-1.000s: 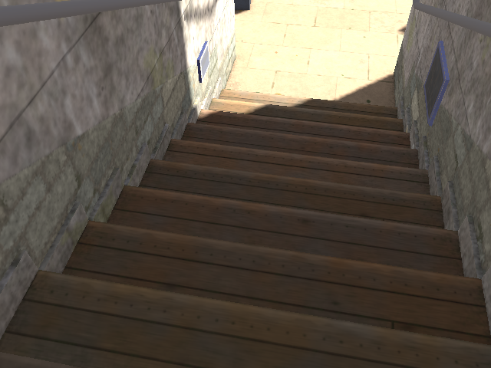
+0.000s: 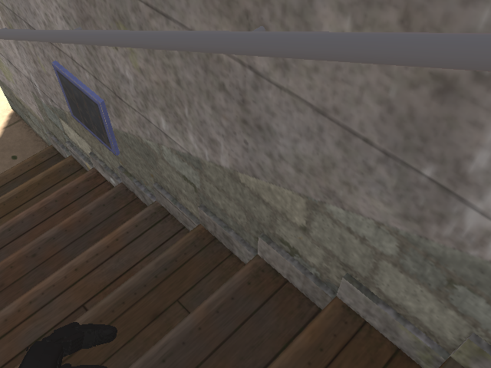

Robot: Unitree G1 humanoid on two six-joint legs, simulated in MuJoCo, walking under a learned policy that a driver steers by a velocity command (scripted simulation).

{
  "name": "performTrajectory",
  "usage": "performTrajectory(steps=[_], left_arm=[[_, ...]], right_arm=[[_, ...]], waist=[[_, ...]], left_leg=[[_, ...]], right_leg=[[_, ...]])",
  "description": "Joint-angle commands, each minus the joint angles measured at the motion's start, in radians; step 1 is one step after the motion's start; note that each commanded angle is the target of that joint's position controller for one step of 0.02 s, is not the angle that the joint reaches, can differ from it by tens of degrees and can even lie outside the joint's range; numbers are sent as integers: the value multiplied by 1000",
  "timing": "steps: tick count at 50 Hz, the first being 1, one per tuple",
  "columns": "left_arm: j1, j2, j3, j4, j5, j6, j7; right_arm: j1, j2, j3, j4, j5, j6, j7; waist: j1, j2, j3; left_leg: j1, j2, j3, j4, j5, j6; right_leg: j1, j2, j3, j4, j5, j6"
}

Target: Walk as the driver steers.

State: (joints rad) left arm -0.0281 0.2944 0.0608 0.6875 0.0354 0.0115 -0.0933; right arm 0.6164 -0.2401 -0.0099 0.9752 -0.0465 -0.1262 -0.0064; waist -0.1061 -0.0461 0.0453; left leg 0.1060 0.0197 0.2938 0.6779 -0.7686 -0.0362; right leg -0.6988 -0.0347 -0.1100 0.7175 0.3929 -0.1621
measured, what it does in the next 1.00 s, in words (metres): goes down, turning left: right foot 0.15 m lower, then left foot 0.15 m lower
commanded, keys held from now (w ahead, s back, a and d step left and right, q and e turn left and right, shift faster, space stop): w+q+shift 0.10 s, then q+shift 0.78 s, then w+q+shift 0.12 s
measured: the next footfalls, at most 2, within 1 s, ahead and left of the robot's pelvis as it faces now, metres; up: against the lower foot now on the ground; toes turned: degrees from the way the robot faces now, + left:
right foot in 0.10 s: +0.23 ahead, -0.05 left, -0.15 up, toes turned -11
left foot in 0.50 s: +0.51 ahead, +0.13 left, -0.30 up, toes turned +7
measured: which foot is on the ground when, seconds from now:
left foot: down 0.00-0.08, up 0.10-0.48, down 0.50-1.00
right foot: up 0.00-0.08, down 0.10-0.50, up 0.52-1.00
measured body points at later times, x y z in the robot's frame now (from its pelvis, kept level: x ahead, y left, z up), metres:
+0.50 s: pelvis +0.36 +0.05 -0.18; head +0.38 +0.06 +0.27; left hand +0.39 +0.32 -0.31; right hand +0.47 -0.23 -0.29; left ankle +0.49 +0.12 -0.92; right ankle +0.20 -0.05 -0.79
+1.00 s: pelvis +0.48 +0.07 -0.24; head +0.49 +0.09 +0.21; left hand +0.53 +0.36 -0.32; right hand +0.73 -0.09 -0.33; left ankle +0.47 +0.12 -0.96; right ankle +0.62 -0.03 -0.95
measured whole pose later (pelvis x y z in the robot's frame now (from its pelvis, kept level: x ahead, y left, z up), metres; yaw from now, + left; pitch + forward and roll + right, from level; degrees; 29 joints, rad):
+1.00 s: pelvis +0.48 +0.07 -0.24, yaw +34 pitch +1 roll -2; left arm 0.15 0.22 -0.01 0.57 0.09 -0.04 -0.04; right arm 0.28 -0.32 -0.02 0.61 0.00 -0.05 0.07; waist -0.06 0.02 0.01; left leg -0.33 -0.30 -0.36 0.68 -0.28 0.13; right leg -0.47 0.03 0.11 0.74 -0.34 0.09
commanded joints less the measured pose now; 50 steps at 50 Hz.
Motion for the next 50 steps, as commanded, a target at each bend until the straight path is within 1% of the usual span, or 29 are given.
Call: performTrajectory(steps=[1, 3, 4, 5, 6, 7, 8, 9, 10, 12, 14, 17, 23, 24, 25, 26, 27, 28, 29, 30, 31, 33, 35, 37, 39, 42, 43, 45, 50], left_arm=[[21, 6, -2, 22, 17, -3, 17], [338, 49, 9, 157, 19, -14, 63], [474, 96, 30, 198, 36, -35, 73], [452, 161, 38, 214, 40, -47, 69], [493, 194, 26, 207, 22, -64, 74], [545, 186, 40, 225, 34, -56, 86], [504, 219, 56, 226, 36, -72, 109], [364, 167, 42, 204, 13, -89, 125], [335, 157, 41, 208, -26, -111, 133], [326, 93, 23, 214, -74, -153, 125], [206, 86, 23, 172, -49, -187, 127], [194, 6, 4, 171, -60, -206, 146], [297, 28, 1, 148, -30, -114, 216], [372, 126, -26, 137, 157, -88, 141], [366, 95, -12, 131, 104, -96, 105], [404, -20, -65, 90, 142, -95, 28], [457, -132, -86, -12, 99, -103, -31], [310, 17, -53, -83, 10, -124, -20], [247, 51, -50, -154, -36, -126, 14], [247, 85, -42, -151, -17, -117, 61], [262, 108, -39, -171, 13, -102, 90], [320, 11, -83, -220, 35, -55, 84], [241, -4, -89, -242, 31, -52, 80], [246, 14, -80, -223, 39, -59, 79], [152, 4, -77, -245, 12, -75, 99], [102, -65, -82, -251, 38, -81, 108], [84, -51, -73, -252, 45, -76, 97], [76, -32, -64, -235, 69, -75, 76], [90, -37, -50, -213, 42, -79, 37]], right_arm=[[-6, -139, -12, -17, 14, 21, -23], [-6, -181, -26, 17, 1, 53, -29], [-111, -215, -42, 1, 18, 65, -20], [-172, -151, -33, -26, 3, 61, -5], [-53, -84, -11, -84, 48, 34, -1], [-25, -98, -10, -69, 81, 32, -4], [-114, -103, -9, -100, 74, 30, -7], [-238, -127, -14, -107, 35, 40, -3], [-181, -95, -13, -99, -17, 66, -7], [-198, -82, -14, -89, -43, 92, 5], [-176, -47, -15, -92, -26, 93, 15], [-240, -89, -56, -121, -5, 79, 29], [-201, -110, -80, -118, -32, 109, 96], [-89, -157, -96, -58, -67, 110, 85], [119, -157, -111, 7, -53, 88, 22], [250, -217, -133, 49, -67, 73, -14], [209, -384, -144, -42, -8, 44, -2], [112, -349, -135, -131, -48, 12, 25], [-80, -336, -141, -203, -8, -12, 41], [-156, -294, -116, -243, 45, -21, 65], [-217, -269, -93, -258, 40, -6, 76], [-353, -239, -76, -336, 49, 19, 63], [-263, -180, -46, -301, 36, 15, 24], [-200, -207, -54, -296, 31, 0, -13], [-138, -192, -47, -310, 24, 18, -22], [-179, -154, -19, -361, 47, 42, 9], [-252, -227, -39, -396, 60, 54, 21], [-329, -237, -48, -433, 51, 54, 41], [-382, -238, -66, -443, 54, 71, 91]], waist=[[71, 89, 90], [209, 122, -17], [341, -2, -79], [300, -72, -80], [198, -80, -214], [240, 0, -268], [216, -27, -140], [161, 132, -25], [95, 68, -5], [47, 129, 64], [-14, -18, -62], [-15, -84, -96], [44, 49, 3], [12, 128, 128], [-63, 252, 49], [-33, 404, -161], [25, 433, -438], [-53, 202, -378], [-13, 121, -251], [51, 37, -137], [125, -14, -73], [251, 35, -2], [194, -22, -101], [112, 47, -166], [39, 50, -137], [62, 81, -120], [69, 111, -69], [62, 157, -37], [60, 108, -41]], left_leg=[[-178, 200, -101, 37, 1198, 81], [-187, 191, -181, 416, 1388, 112], [-375, 84, -143, 835, 1038, 104], [-715, -23, -196, 1121, 99, 133], [-835, 19, -395, 1017, 11, 142], [-920, 29, -420, 918, 107, 134], [-1031, 40, -382, 834, 234, 99], [-891, 65, -395, 654, 410, 69], [-758, 65, -423, 593, 412, 20], [-581, 85, -363, 420, 453, -27], [-471, 49, -284, 392, 754, 4], [-413, 26, -316, 121, 1163, 31], [-369, -20, -213, -276, 1280, 37], [-552, 110, -330, -424, 1029, 134], [-396, 41, -241, -544, 1178, 212], [248, 50, -315, -263, 1577, 399], [559, 198, -678, 57, 2220, 631], [501, 319, -806, 22, 2191, 596], [291, 367, -918, -20, 1647, 542], [-14, 361, -971, -85, 1371, 511], [-316, 311, -948, -165, 1181, 495], [-784, 169, -867, -267, 1005, 467], [-739, 82, -885, -226, 901, 401], [-526, 47, -854, -153, 952, 355], [-334, 49, -882, -84, 884, 305], [-506, -33, -882, -185, 499, 200], [-549, -37, -939, -242, 332, 203], [-524, -54, -1028, -307, 122, 242], [-390, -52, -1139, -304, 118, 310]], right_leg=[[330, 76, -80, -182, -31, -12], [620, 53, 19, -291, -89, -35], [891, -6, 98, -458, -23, -95], [1090, -112, 183, -299, -70, -125], [1262, -278, 262, 28, 516, -81], [1291, -373, 373, -83, 290, -171], [1123, -395, 480, -269, -113, -206], [850, -319, 387, -427, -250, -128], [664, -393, 400, -395, -22, -173], [414, -320, 215, -391, 302, -118], [393, -224, 47, -289, 430, -27], [370, -120, -96, -181, -134, 98], [457, -201, -149, 388, -495, 152], [688, -246, 46, 579, -187, 258], [644, -133, 47, 901, -320, 289], [117, 35, -7, 1273, -1180, 327], [-238, 148, 109, 1540, -1270, 396], [-457, 111, 194, 1593, -1275, 394], [-607, 64, 266, 1457, -1223, 363], [-593, 10, 276, 1412, -1168, 329], [-468, -7, 251, 1432, -1116, 306], [-196, -48, 198, 1359, -933, 279], [-262, -54, 190, 1361, -812, 304], [-369, -55, 201, 1263, -729, 312], [-532, -52, 213, 1152, -698, 321], [-168, -38, 151, 614, -655, 301], [-96, -5, 145, 523, -699, 286], [40, 43, 184, 243, -691, 268], [351, 71, 190, -166, -713, 217]])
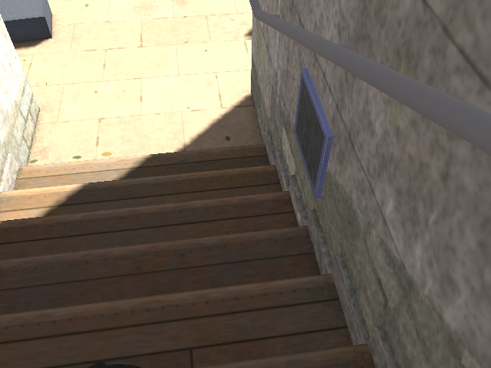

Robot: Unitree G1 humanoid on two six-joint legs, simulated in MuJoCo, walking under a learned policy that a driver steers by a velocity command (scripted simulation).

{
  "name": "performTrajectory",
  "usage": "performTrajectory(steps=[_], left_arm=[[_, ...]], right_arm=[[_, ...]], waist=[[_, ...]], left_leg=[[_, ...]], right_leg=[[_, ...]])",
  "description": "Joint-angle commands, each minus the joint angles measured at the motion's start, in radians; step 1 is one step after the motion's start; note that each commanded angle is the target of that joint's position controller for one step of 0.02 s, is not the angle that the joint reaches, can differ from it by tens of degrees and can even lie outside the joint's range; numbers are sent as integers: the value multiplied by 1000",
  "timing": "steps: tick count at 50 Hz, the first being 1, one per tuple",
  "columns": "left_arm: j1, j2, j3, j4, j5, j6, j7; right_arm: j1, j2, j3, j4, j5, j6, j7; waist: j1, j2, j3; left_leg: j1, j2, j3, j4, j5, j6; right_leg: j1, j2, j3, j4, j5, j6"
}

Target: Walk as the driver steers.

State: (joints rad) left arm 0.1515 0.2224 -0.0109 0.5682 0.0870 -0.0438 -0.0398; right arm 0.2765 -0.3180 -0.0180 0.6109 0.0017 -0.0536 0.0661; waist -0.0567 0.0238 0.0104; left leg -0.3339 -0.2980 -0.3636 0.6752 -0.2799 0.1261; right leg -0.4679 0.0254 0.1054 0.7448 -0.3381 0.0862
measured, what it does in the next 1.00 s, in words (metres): goes down, turning left: right foot, then left foot 0.15 m lower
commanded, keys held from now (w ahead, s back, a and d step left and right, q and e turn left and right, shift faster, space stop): w+q+shift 0.42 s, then w+e+shift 0.38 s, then e+shift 0.20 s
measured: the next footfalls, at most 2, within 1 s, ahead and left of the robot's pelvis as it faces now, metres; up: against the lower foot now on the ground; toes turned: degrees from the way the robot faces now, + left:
right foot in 0.04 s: +0.08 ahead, -0.14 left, +0.00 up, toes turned +9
left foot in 0.60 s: +0.35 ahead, +0.22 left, -0.15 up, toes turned +30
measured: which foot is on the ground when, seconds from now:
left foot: down 0.00-0.06, up 0.08-0.58, down 0.60-0.96, up 0.98-1.00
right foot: up 0.00-0.02, down 0.04-0.58, up 0.60-0.94, down 0.96-1.00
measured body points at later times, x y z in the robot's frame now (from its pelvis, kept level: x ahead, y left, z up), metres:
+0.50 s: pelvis +0.23 +0.04 -0.06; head +0.27 +0.04 +0.39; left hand -0.03 +0.21 -0.16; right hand +0.55 -0.02 -0.15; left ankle +0.33 +0.24 -0.74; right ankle +0.05 -0.15 -0.72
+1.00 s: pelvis +0.61 +0.20 -0.29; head +0.62 +0.18 +0.16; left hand +0.57 +0.49 -0.41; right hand +0.68 -0.05 -0.44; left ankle +0.37 +0.26 -0.78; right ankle +0.70 +0.20 -1.01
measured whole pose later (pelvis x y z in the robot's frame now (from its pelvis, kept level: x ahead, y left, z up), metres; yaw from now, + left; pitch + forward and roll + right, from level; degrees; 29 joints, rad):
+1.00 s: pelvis +0.61 +0.20 -0.29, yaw +16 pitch -4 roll +4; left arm 0.31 0.32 0.08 0.94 0.11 -0.10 -0.05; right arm 0.37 -0.25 -0.04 1.01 -0.12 -0.09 0.05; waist 0.01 -0.04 0.07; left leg -0.16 -0.01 0.07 1.62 -0.71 -0.11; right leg -0.34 0.06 -0.04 0.61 -0.07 -0.15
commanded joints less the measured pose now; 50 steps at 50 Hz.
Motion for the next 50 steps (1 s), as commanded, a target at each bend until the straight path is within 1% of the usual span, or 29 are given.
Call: performTrajectory(steps=[1, 2, 3, 4, 5, 6, 10, 13, 17, 20, 22, 25, 28, 29, 30, 31, 32, 33, 34, 35, 37, 40, 42, 43, 46, 47, 48, 49, 50], left_arm=[[-23, 80, 51, -69, -10, -36, -32], [112, 133, 71, -3, -23, -59, -43], [190, 147, 85, -18, -41, -77, -7], [241, 181, 94, 5, -31, -82, 11], [352, 339, 145, 82, -109, -35, 83], [320, 318, 142, 97, -117, -23, 95], [305, 170, 109, 172, -120, -26, 70], [278, 193, 115, 178, -96, -13, 60], [384, 154, 105, 229, -88, -38, 66], [465, 174, 99, 300, -85, -52, 68], [499, 93, 66, 320, -66, -50, 53], [481, 146, 74, 359, -97, -25, 62], [583, 178, 71, 453, -70, 25, 90], [522, 210, 82, 461, -83, 10, 88], [411, 185, 103, 421, -99, -17, 95], [466, 77, 78, 335, -136, -55, 99], [436, 137, 94, 335, -167, -80, 99], [292, 140, 86, 273, -130, -76, 104], [229, 150, 96, 309, -61, -57, 104], [267, 109, 96, 346, -40, -42, 95], [265, -7, 83, 335, -68, 0, 50], [353, 16, 90, 353, -38, 8, 27], [285, -6, 82, 365, -57, -35, 7], [215, 4, 82, 346, -69, -38, 0], [345, 89, 92, 398, -39, -28, 14], [743, 164, 128, 527, 95, -14, -19], [985, 205, 147, 626, 69, -17, -1], [828, 352, 150, 551, 31, -41, -9], [670, 415, 152, 465, 11, -57, -31]], right_arm=[[-63, -138, -51, -95, 3, -4, 30], [-62, -76, -42, -99, -9, -11, 24], [-34, 33, -9, -93, -26, -22, 14], [-97, 82, 12, -113, -58, -26, 23], [-218, -116, -64, -125, -37, -2, -31], [-263, -135, -70, -137, -52, 19, -39], [-162, -12, -30, -85, -32, 64, 9], [-194, -25, -40, -96, -38, 85, 9], [-254, -19, -41, -71, -46, 79, 12], [-324, 2, -33, -33, -59, 67, 13], [-492, 57, -9, -54, -37, 42, 23], [-508, 67, -7, -7, -39, 51, 11], [-143, 19, -27, 155, -38, 39, -34], [39, -35, -51, 230, -43, 29, -34], [130, -116, -61, 267, -82, 13, -40], [233, -159, -57, 274, -79, 4, -52], [317, -152, -73, 303, -57, 20, -54], [327, -189, -85, 370, -63, 21, -74], [235, -85, -74, 377, -65, 4, -79], [133, 38, -41, 372, -72, -11, -72], [-31, 68, -29, 377, -52, -30, -70], [-180, 16, -51, 335, -54, -83, -68], [-150, 96, -39, 367, -5, -123, -85], [-105, 47, -45, 386, 2, -119, -95], [-17, -55, -59, 403, -36, -68, -129], [153, -80, -4, 405, -256, -59, -40], [-162, -92, -46, 317, -200, -64, -8], [49, 75, -13, 245, -138, -56, 40], [79, -23, -33, 204, -76, -61, 46]], waist=[[58, 3, 25], [90, -32, -32], [119, -137, -142], [159, -225, -52], [220, -10, 2], [182, 73, 81], [109, -47, 104], [101, -186, 69], [92, -81, 158], [140, -169, 123], [202, -148, 222], [210, -143, 268], [63, -70, 42], [-77, -3, -61], [-101, 103, -90], [-52, 183, -320], [-128, 111, -455], [-134, 183, -365], [-97, 94, -145], [-23, -11, -28], [135, -17, 128], [232, 93, 146], [213, 25, 116], [175, 33, 113], [182, 63, 24], [285, -95, 75], [470, -322, 32], [266, -363, -255], [200, -268, -267]], left_leg=[[-51, 252, -489, -242, -383, 151], [-140, 229, -455, -117, -362, 139], [-327, 158, -329, 21, -394, 67], [-697, 62, -78, 280, -284, -37], [-704, 110, 131, 320, -291, -53], [-730, 177, 174, 352, -202, -49], [-538, 261, 220, 444, 36, -73], [-478, 275, 287, 562, 209, -64], [-503, 309, 273, 372, 537, -39], [-506, 307, 292, 299, 693, -18], [-323, 306, 426, 101, 758, -15], [-140, 239, 479, -76, 570, -32], [334, 258, 463, -187, 353, 6], [602, 327, 364, -281, 421, 29], [783, 485, 252, -121, 712, 66], [1030, 670, 171, 259, 1308, 45], [1106, 763, 75, 121, 1036, 110], [916, 737, -79, -108, 253, 151], [675, 682, -93, -168, -32, 131], [466, 616, 34, -100, 111, 68], [-122, 609, 223, -232, 213, 26], [-367, 512, 399, -159, 253, 14], [-351, 447, 543, -54, 5, -79], [-257, 449, 546, -13, 66, -93], [38, 502, 547, 448, 553, -74], [-75, 500, 441, 612, 430, -214], [-151, 312, 407, 1088, -152, -258], [-323, 162, 345, 1247, -443, -244], [-571, 199, 252, 1382, -477, -312]], right_leg=[[251, -30, -30, -198, 27, -69], [407, -72, 54, -236, -6, -121], [622, -262, 364, -293, -222, -332], [758, -341, 611, -417, -441, -449], [738, -483, 632, -530, -438, -311], [666, -458, 551, -515, -403, -283], [501, -318, 128, -494, -59, -163], [433, -274, -71, -429, 309, -111], [391, -240, -228, -326, 187, -84], [474, -285, -275, -189, 190, -76], [296, -277, -323, -268, 122, -98], [245, -285, -306, -156, 340, -161], [249, -304, -226, 422, 720, -244], [101, -264, -215, 734, 582, -242], [-199, -98, -135, 1159, -397, -247], [-387, -84, 84, 1257, -490, -278], [-514, -111, 69, 1159, -321, -256], [-617, -117, 11, 1021, -201, -226], [-630, -168, 17, 1039, -173, -222], [-575, -164, 47, 891, 24, -232], [-201, -197, 27, 472, 135, -185], [103, -112, -161, 266, 525, -147], [236, -124, -134, -37, 1031, -192], [258, -54, -204, -82, 1024, -190], [333, 17, -284, -209, 816, -229], [649, -114, -45, -101, 764, -195], [760, -104, -20, -326, 746, -231], [1070, -124, 95, -81, 1328, -333], [1130, -259, 399, -48, 1485, -546]])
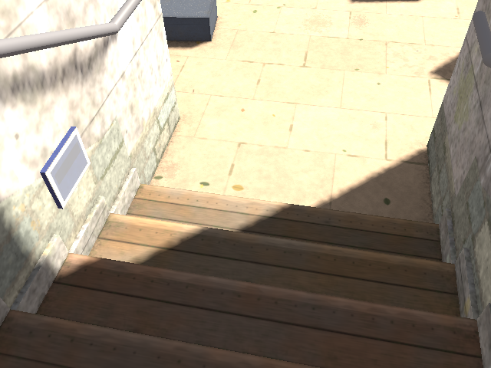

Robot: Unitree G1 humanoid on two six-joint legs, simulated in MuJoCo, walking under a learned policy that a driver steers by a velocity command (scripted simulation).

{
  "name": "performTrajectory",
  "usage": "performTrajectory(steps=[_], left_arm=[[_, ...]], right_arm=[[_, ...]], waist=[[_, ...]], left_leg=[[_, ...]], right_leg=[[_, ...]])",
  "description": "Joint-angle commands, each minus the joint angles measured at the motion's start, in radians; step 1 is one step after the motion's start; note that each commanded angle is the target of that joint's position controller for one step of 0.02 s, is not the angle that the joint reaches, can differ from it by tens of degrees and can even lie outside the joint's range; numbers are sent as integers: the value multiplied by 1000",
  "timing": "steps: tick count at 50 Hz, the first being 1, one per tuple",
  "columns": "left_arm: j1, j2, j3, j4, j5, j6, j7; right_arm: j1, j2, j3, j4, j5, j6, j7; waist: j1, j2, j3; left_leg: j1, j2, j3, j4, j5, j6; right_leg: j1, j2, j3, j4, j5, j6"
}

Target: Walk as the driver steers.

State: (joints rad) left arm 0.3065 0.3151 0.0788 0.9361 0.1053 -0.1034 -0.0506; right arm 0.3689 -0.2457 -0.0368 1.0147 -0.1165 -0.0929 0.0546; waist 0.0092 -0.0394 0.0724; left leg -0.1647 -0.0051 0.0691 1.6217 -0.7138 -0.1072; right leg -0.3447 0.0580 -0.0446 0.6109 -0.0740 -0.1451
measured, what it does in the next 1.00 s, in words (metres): goes down: left foot, then right foot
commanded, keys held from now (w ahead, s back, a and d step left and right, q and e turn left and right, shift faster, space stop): e+shift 0.40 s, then q+shift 0.42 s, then w+q+shift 0.18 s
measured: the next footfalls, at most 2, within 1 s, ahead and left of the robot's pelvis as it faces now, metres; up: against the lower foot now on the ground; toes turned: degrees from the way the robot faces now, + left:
left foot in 0.34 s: +0.21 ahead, +0.12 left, +0.00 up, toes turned -27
right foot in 0.58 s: +0.15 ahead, -0.18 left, +0.00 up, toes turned -30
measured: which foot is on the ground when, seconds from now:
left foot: up 0.00-0.32, down 0.34-0.62, up 0.64-0.90, down 0.92-1.00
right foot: down 0.00-0.34, up 0.36-0.56, down 0.58-0.92, up 0.94-1.00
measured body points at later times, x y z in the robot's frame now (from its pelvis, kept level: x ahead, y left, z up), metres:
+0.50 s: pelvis +0.16 -0.01 -0.04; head +0.17 -0.03 +0.41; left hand +0.48 +0.10 -0.10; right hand +0.02 -0.26 -0.17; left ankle +0.18 +0.13 -0.73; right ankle +0.14 -0.14 -0.61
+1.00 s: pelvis +0.23 +0.00 -0.06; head +0.24 +0.00 +0.39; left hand +0.45 +0.25 -0.13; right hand +0.26 -0.28 -0.17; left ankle +0.18 +0.08 -0.74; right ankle +0.13 -0.15 -0.69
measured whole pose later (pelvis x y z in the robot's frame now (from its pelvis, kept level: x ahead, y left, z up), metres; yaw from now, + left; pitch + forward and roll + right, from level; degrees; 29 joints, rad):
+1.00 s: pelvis +0.23 +0.00 -0.06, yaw -11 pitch +2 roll +1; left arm 0.21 0.35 0.05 0.63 0.10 -0.08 -0.02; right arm 0.37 -0.30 -0.04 0.70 -0.08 -0.15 0.07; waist -0.01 -0.02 -0.02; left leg -0.38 -0.09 0.07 0.97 -0.69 0.10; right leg -0.51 -0.14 0.05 1.25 -0.57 -0.02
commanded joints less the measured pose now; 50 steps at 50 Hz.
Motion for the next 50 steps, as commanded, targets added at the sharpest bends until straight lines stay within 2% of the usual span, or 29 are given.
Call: performTrajectory(steps=[1, 3, 5, 8, 10, 12, 15, 16, 17, 18, 19, 21, 23, 25, 27, 28, 29, 30, 31, 32, 33, 34, 37, 40, 44, 47, 48, 49, 50], left_arm=[[410, 244, 43, 65, 2, -24, -27], [177, 165, 2, -19, -47, -22, -62], [-28, -10, -73, -71, -39, -29, -39], [-32, 68, -57, -105, -50, -66, 0], [64, 185, -18, -86, -5, -70, 22], [182, 131, -18, -83, -17, -72, 32], [-95, 196, 15, -275, -32, -59, 18], [-250, 162, -1, -358, -32, -61, -9], [-139, -8, -49, -325, -43, -51, -55], [46, -95, -72, -326, -79, -18, -83], [123, -54, -74, -279, -66, 51, -55], [-68, 56, -68, -356, -23, 122, -24], [-111, 17, -107, -409, 25, 98, -20], [-90, 20, -116, -426, -6, 74, -48], [12, -5, -119, -421, -43, 63, -110], [46, -37, -88, -297, -116, 129, -4], [-134, 86, -104, -434, -76, 84, -66], [-40, 243, -39, -394, -71, 53, -47], [14, 357, 4, -380, -72, 44, -26], [124, 280, -2, -374, -39, 34, -15], [167, 217, -7, -344, -25, 9, 16], [126, 197, -10, -315, -48, -6, 27], [-139, 113, -25, -344, -37, 12, 80], [-345, 109, -30, -413, 13, -25, 102], [-122, 149, -15, -320, -31, -28, 110], [-299, 141, -19, -371, 28, -1, 43], [-337, 20, -46, -499, 52, 9, 12], [-260, -26, -68, -498, 19, -4, 6], [-310, -5, -70, -511, -53, -18, -2]], right_arm=[[-164, -203, -21, -273, 102, -42, 39], [-85, -171, -6, -333, 104, -20, -38], [-61, -95, 35, -320, 36, -3, -75], [-228, -102, 15, -435, 38, 5, -62], [-56, -58, 20, -393, 63, 28, -59], [-26, -107, -2, -422, 71, 25, -80], [278, -132, -23, -357, 70, 37, -93], [424, -140, -42, -311, 64, 26, -92], [436, -95, -35, -281, 106, 1, -87], [201, -159, -35, -354, 71, -24, -74], [-2, -131, -12, -379, 17, -24, -33], [-265, -85, 4, -432, 118, -1, -34], [-355, -62, 24, -460, 101, -6, -72], [-300, -141, 33, -417, 99, -33, -94], [-271, -228, 31, -327, 135, -54, -58], [44, -215, -15, -216, 135, -2, -56], [-112, -332, -10, -290, 146, -32, -12], [-126, -372, -59, -320, 101, -36, 9], [32, -184, -7, -313, 46, -35, 8], [-47, -144, 9, -357, 51, -31, 2], [-199, -111, 12, -417, 74, -26, -14], [-256, -83, 17, -444, 81, -11, -28], [-114, -35, 53, -399, -9, 54, -43], [2, -89, 18, -370, 6, 83, -4], [-35, -98, -11, -417, 21, 47, 42], [251, -208, -82, -266, 33, -42, 0], [325, -354, -96, -272, 58, -89, -27], [409, -270, -61, -244, 40, -97, 7], [261, -200, -35, -292, 37, -108, 35]], waist=[[167, -96, -215], [3, -23, -86], [-135, 164, -6], [-108, 100, -30], [-125, -12, -118], [-104, 62, -149], [-237, 66, -160], [-328, 74, -139], [-289, 240, -205], [-66, 70, -153], [-10, 7, -23], [9, 25, -177], [21, 38, -221], [46, -22, -157], [141, 67, -128], [8, 65, -96], [19, 174, -29], [19, 85, -225], [-24, -155, -517], [78, -253, -540], [143, -112, -398], [94, -46, -259], [-52, -60, -159], [-134, -22, -163], [-46, -100, -69], [-203, 143, -87], [-150, 387, -126], [-156, 223, -181], [-167, 218, -10]], left_leg=[[-910, -72, -184, 460, -87, -51], [-947, -29, -224, 387, -10, 14], [-576, 99, -273, -33, 340, 54], [-193, 82, -98, -549, 484, 24], [-143, -7, -53, -337, 636, -3], [-340, -11, -134, -380, 365, -22], [-36, -76, -98, -592, 310, 10], [285, -78, -103, -751, 438, 74], [506, 131, -320, -976, 904, 302], [407, 443, -659, -961, 1642, 623], [32, 607, -782, -1074, 1790, 662], [-219, 389, -684, -1131, 1117, 493], [-324, 204, -432, -1040, 1089, 395], [-582, 55, -215, -984, 939, 282], [-858, -72, -86, -970, 840, 166], [-454, 51, -215, -1016, 1025, 224], [-524, -29, -172, -894, 1040, 211], [-415, 0, -191, -821, 1023, 189], [-572, -40, -162, -595, 562, 84], [-775, -68, -132, -328, -51, 35], [-885, -29, -163, -213, -38, 14], [-920, 39, -178, -239, 61, 10], [-542, 95, -112, -294, 318, 6], [-272, 34, 0, -308, 643, 43], [-252, 40, -6, -528, 465, 115], [87, -108, 78, -897, 443, 179], [276, -1, -415, -1036, 678, 351], [439, 151, -557, -1059, 769, 422], [255, 280, -894, -1129, 398, 486]], right_leg=[[862, -338, 612, 21, 1045, -342], [367, -387, 801, -70, 737, -378], [-190, -226, 627, -230, 576, -180], [-453, -27, 435, -202, 469, -68], [-347, 24, 427, -15, 582, 16], [-65, -26, 545, 119, 737, 91], [-171, -39, 592, 346, 1095, 139], [-477, 6, 562, 457, 1059, 154], [-630, 136, 436, 817, 13, 200], [-857, 173, 273, 1043, -672, 218], [-816, 4, 283, 1129, -639, 221], [-662, -101, 279, 1106, -427, 262], [-518, -100, 189, 1101, -207, 281], [-240, -136, 92, 881, -63, 298], [231, -116, -50, 566, -86, 338], [102, -7, -152, 271, -147, 218], [151, -25, -62, 149, -24, 264], [307, -53, 15, 89, 363, 140], [654, -325, 268, 109, 831, -165], [738, -490, 507, 39, 959, -306], [613, -548, 553, -6, 851, -289], [442, -557, 532, -61, 514, -231], [-14, -472, 231, -168, 371, -101], [-257, -313, -82, -130, 10, 32], [-103, -473, 17, -107, -517, 101], [-266, -278, -106, 531, -583, 67], [-587, -47, -37, 845, -574, 68], [-725, -3, 142, 858, -535, 80], [-913, -26, 234, 876, -489, 111]])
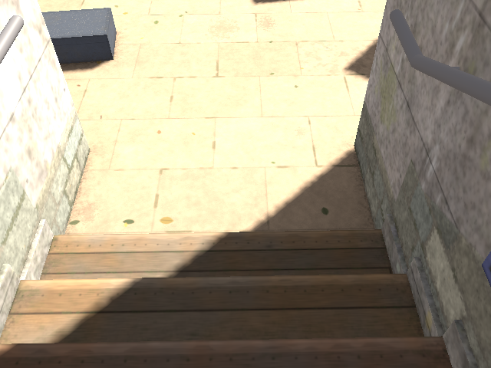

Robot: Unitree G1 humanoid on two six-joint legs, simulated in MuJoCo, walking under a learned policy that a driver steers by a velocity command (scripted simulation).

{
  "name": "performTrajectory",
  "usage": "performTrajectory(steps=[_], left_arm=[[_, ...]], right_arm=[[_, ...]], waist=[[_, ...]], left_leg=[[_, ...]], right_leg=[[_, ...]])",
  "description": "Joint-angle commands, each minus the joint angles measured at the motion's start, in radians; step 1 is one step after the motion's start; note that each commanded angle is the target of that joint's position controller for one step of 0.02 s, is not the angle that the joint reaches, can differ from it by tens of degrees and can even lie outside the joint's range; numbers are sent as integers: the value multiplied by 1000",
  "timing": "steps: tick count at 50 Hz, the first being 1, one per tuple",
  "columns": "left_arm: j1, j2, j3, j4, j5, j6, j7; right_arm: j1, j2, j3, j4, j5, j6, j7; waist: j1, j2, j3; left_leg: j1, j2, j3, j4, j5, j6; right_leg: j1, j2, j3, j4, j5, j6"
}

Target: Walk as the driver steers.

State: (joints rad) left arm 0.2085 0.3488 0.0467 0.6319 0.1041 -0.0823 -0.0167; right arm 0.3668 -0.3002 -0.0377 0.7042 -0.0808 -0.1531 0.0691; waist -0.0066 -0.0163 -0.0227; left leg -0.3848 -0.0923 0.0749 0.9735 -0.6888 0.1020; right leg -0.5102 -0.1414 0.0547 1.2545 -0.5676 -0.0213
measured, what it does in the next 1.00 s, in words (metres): goes down: right foot 0.15 m lower, then left foot 0.15 m lower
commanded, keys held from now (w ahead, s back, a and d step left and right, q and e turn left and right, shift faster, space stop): w+q+shift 0.06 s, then w+e+shift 0.36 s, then e+shift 0.26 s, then q+shift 0.32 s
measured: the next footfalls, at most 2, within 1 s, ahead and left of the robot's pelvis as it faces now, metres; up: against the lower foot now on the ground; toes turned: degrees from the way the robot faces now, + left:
right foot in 0.34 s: +0.24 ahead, -0.02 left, -0.15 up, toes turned +5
left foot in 0.72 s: +0.52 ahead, +0.14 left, -0.30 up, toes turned -17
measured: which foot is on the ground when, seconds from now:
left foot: down 0.00-0.32, up 0.34-0.70, down 0.72-1.00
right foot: up 0.00-0.32, down 0.34-0.72, up 0.74-0.98, down 1.00-1.00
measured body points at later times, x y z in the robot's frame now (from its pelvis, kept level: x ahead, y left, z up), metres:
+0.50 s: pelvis +0.25 +0.01 -0.12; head +0.24 +0.01 +0.33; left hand +0.19 +0.26 -0.25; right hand +0.41 -0.22 -0.22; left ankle +0.34 +0.18 -0.75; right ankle +0.20 -0.02 -0.82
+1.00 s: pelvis +0.47 +0.02 -0.25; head +0.49 +0.01 +0.19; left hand +0.75 +0.13 -0.32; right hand +0.40 -0.24 -0.39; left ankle +0.48 +0.15 -0.97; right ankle +0.55 -0.12 -0.95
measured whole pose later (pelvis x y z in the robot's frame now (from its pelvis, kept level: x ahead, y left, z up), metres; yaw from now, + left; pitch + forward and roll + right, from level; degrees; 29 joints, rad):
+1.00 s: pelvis +0.47 +0.02 -0.25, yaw -11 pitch +2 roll +3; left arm 0.05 0.18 -0.07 0.56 0.06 -0.03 -0.08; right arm 0.47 -0.26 -0.02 0.83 -0.05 -0.11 0.01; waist -0.10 -0.03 -0.01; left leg -0.32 -0.09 -0.07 0.66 -0.37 0.02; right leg -0.63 -0.05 0.02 0.87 -0.09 0.04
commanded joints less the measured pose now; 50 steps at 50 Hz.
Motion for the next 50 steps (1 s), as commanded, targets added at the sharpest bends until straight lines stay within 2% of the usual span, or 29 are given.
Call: performTrajectory(steps=[1, 2, 3, 4, 8, 13, 15, 16, 17, 18, 20, 22, 25, 26, 27, 28, 31, 33, 35, 36, 37, 38, 39, 41, 42, 43, 44, 47, 50], left_arm=[[-214, 6, -28, -141, -51, -38, -22], [-175, 28, -31, -97, -38, -30, -7], [-217, 122, 30, -131, -77, 7, 28], [-252, 137, 27, -121, -91, 26, 27], [-102, -42, -29, -4, -102, 60, -28], [-106, -38, -23, 37, -112, 69, 14], [197, -8, 6, 133, -100, 69, 31], [436, 12, 34, 202, -106, 65, 26], [494, -9, 27, 250, -130, 65, 2], [410, -5, 2, 221, -139, 57, -14], [280, 64, 36, 188, -99, 56, -1], [174, -9, 9, 172, -94, 27, 29], [265, 60, 27, 218, -90, 24, 41], [338, -9, 14, 251, -112, 19, 44], [350, -178, -54, 261, 33, -64, -7], [307, -118, -27, 275, 26, -70, -18], [350, -24, -15, 264, -20, -69, -22], [387, -12, -9, 268, -51, -56, -10], [307, 11, -32, 208, -64, -21, -33], [288, -110, -69, 147, -75, -21, -56], [550, -207, -78, 147, -83, -36, -75], [440, -115, -74, 79, -89, -10, -80], [186, -99, -76, -46, -76, 34, -64], [70, -178, -122, -106, 0, 71, -25], [-125, -66, -53, -85, -102, 105, 37], [237, -189, -128, -39, 31, 64, -31], [323, -162, -119, 33, 24, 46, -64], [112, -162, -121, -53, -20, 76, -89], [37, 58, -28, -54, -65, 58, -28]], right_arm=[[140, -54, 6, 17, 1, -39, 39], [61, -33, 22, 19, -5, -20, 48], [87, -187, -54, 1, 86, 79, -28], [50, -186, -51, 11, 64, 111, -61], [-3, -99, -33, 52, 103, 121, -83], [140, -66, -29, 121, 32, 117, -97], [92, -100, -38, 137, 6, 128, -117], [-16, -107, -46, 115, 25, 129, -119], [-128, -1, -24, 81, 9, 125, -109], [-103, 95, 13, -7, 4, 115, -104], [-79, -22, 9, -58, 0, 93, -92], [-276, -113, -18, -22, 19, 108, -100], [-199, -19, 4, 31, 19, 129, -80], [-263, -46, -10, 9, 34, 117, -76], [-308, 158, 94, -69, -49, 81, -13], [-271, 108, 86, -46, -31, 83, 4], [-240, 73, 59, -107, 21, 90, 0], [-229, 32, 42, -112, 29, 90, -12], [125, -26, 11, 33, 27, 90, -14], [452, -90, -18, 132, 38, 80, -23], [388, -146, -31, 76, 13, 75, -7], [424, -132, -41, 78, -67, 82, -1], [274, -93, -37, 35, -51, 75, -16], [-122, 116, 57, -8, 37, 55, -18], [63, 34, 43, 111, 102, 54, -58], [-58, 42, 26, 48, 36, 26, -49], [-260, -13, 21, -32, -7, 5, -42], [-203, -173, -25, -28, 25, -1, -68], [-63, -152, -27, -40, 52, 18, -57]], waist=[[-104, 52, 165], [-54, 3, 151], [7, -86, 94], [19, -134, 146], [54, 103, 83], [-67, 107, 179], [59, 96, 60], [220, 16, -16], [230, -102, 14], [70, -113, 64], [2, -109, -28], [-25, 92, 218], [-32, -29, 135], [6, 28, 125], [30, -44, 29], [17, 56, 51], [-3, -18, 72], [3, 10, 117], [-111, 9, 35], [-169, 151, -220], [-37, 274, -430], [-145, 155, -356], [-176, 61, -207], [52, -30, 52], [-28, 15, 174], [138, 202, 64], [201, 26, 53], [141, 73, 28], [45, 124, 4]], left_leg=[[306, 378, -946, -443, 150, 268], [179, 335, -894, -380, 147, 276], [124, 354, -904, -494, 430, 251], [23, 300, -771, -427, 378, 230], [-320, 89, -356, -315, 225, 119], [-17, 154, -275, -107, 497, 84], [110, 182, -207, 275, 1011, 77], [9, 111, -98, 727, 1027, 38], [-396, 6, 20, 1109, 105, 12], [-621, 50, -96, 1078, 99, 38], [-716, 137, -242, 606, 278, -37], [-604, 180, -245, 247, 378, -158], [-272, 148, -123, 151, 620, -163], [-358, 158, -185, 37, 872, -147], [-258, 113, -252, -87, 936, -154], [5, 100, -161, -297, 1157, -122], [400, 28, -81, -277, 953, -163], [316, 24, -132, -647, 974, -139], [553, 167, -139, -833, 1301, -53], [987, 387, -218, -567, 1752, 152], [1288, 653, -446, -208, 2462, 487], [1285, 710, -505, -178, 2489, 511], [1041, 694, -575, -309, 1852, 414], [247, 493, -452, -535, 1426, 239], [-46, 396, -375, -696, 1238, 181], [-211, 224, -254, -571, 1318, 172], [-544, 101, -138, -556, 1029, 115], [-558, 121, -263, -562, 878, 124], [-148, 208, -467, -482, 959, 144]], right_leg=[[-783, 81, 205, 234, 111, 20], [-726, 74, 196, 241, 179, 46], [-519, 85, 66, 10, 71, 41], [-426, 62, 102, -158, 380, 55], [180, 155, -97, -455, 997, -4], [181, 199, -148, -671, 633, -57], [360, 177, -101, -800, 484, -150], [568, 129, -15, -924, 563, -242], [739, 69, 50, -726, 695, -257], [706, 30, 210, -554, 942, -204], [589, -206, 769, -895, 54, -424], [231, -60, 685, -952, -14, -389], [79, 13, 467, -802, 907, -332], [155, 89, 464, -706, 835, -300], [49, 303, 330, -597, 572, -190], [-150, 340, 190, -567, 351, -138], [-364, 326, 262, -490, 269, -134], [-72, 328, 334, -254, 334, -103], [2, 339, 292, 133, 573, -43], [-201, 316, 210, 500, 316, 16], [-581, 359, 69, 925, -404, 116], [-857, 273, 45, 1095, -429, 160], [-1044, 210, 54, 988, -364, 145], [-730, 54, 116, 433, -126, 102], [-425, 173, -22, 314, 101, 82], [-247, 53, 9, 226, 331, 43], [139, 49, -16, -87, 702, 47], [353, 111, -136, -195, 617, 92], [306, 202, -128, -617, 446, 16]])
